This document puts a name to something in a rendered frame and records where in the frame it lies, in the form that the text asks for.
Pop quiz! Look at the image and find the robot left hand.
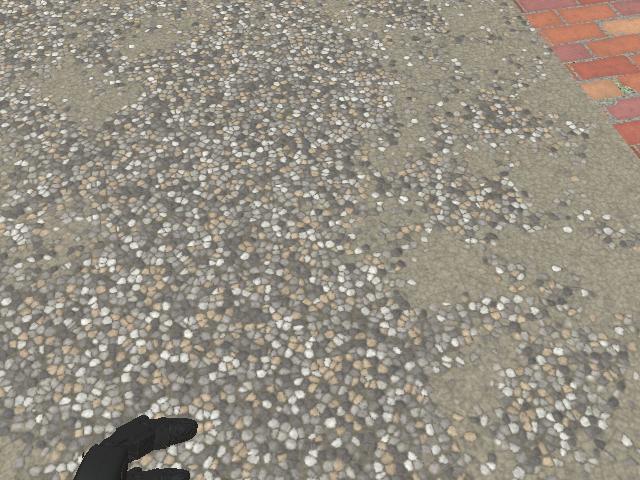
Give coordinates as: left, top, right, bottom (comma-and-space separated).
73, 415, 198, 480

